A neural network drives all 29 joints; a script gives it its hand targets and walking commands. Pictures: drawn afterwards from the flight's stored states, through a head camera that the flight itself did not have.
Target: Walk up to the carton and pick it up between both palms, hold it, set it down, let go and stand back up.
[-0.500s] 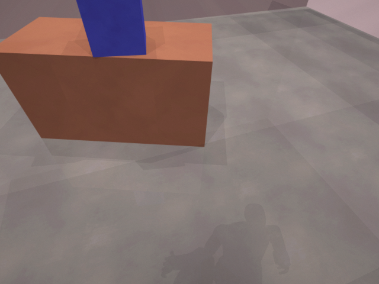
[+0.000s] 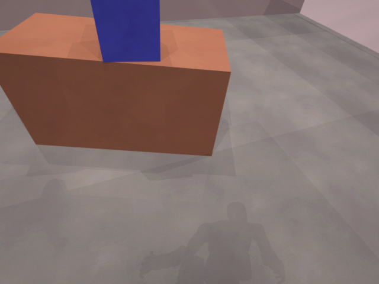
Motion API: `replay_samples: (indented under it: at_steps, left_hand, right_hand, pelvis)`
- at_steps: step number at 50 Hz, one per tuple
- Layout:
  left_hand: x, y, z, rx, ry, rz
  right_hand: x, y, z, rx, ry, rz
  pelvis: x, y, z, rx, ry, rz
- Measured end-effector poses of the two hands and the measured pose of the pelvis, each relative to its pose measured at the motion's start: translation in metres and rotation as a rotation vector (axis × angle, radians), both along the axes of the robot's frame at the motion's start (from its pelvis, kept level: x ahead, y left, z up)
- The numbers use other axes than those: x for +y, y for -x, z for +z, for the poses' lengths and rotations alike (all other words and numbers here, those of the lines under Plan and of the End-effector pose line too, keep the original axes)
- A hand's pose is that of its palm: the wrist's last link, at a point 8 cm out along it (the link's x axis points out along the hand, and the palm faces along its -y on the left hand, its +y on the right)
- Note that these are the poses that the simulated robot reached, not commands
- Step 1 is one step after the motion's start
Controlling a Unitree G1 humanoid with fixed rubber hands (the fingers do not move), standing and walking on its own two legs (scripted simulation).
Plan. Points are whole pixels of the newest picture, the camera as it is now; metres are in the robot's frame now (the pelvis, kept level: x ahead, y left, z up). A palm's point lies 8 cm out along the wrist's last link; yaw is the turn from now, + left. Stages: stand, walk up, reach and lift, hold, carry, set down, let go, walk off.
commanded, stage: walk up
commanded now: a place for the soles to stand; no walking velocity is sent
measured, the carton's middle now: (129, 20) +1.27 +0.23 +0.05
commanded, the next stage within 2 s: none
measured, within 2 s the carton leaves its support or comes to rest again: neither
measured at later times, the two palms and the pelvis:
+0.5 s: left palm out of the picture +0.17 +0.48 -0.14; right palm (244, 240) +0.26 -0.16 -0.11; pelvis +0.14 +0.16 -0.02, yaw +2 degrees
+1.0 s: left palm out of the picture +0.39 +0.53 -0.15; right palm (208, 231) +0.29 -0.07 -0.13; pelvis +0.33 +0.22 -0.03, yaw +4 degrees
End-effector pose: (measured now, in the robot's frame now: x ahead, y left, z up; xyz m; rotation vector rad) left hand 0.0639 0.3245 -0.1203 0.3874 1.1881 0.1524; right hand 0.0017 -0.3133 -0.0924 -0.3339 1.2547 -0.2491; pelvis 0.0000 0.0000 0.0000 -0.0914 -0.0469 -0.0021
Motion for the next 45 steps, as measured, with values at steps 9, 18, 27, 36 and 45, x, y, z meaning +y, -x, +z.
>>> replay_samples:
  at_steps: [9, 18, 27, 36, 45]
  left_hand:
    - [0.021, -0.065, 0.002, 0.017, 0.009, -0.032]
    - [0.085, -0.062, 0.013, 0.013, -0.05, 0.103]
    - [0.17, -0.119, -0.027, -0.037, -0.027, 0.098]
    - [0.204, -0.194, -0.023, -0.003, 0.025, 0.077]
    - [0.218, -0.261, -0.025, 0.078, 0.001, 0.054]
  right_hand:
    - [0.05, 0.001, -0.01, 0.137, -0.043, -0.06]
    - [0.103, -0.13, -0.025, 0.05, -0.053, 0.101]
    - [0.175, -0.268, -0.016, -0.183, 0.035, 0.215]
    - [0.23, -0.26, -0.007, -0.06, 0.0, 0.106]
    - [0.245, -0.266, -0.023, 0.112, -0.017, 0.041]
  pelvis:
    - [0.036, -0.047, 0.001, 0.025, -0.065, -0.002]
    - [0.089, -0.093, -0.001, -0.011, -0.047, 0.009]
    - [0.171, -0.151, -0.031, -0.038, -0.04, 0.053]
    - [0.211, -0.215, -0.011, -0.045, -0.028, 0.066]
    - [0.225, -0.279, -0.017, 0.008, -0.079, 0.084]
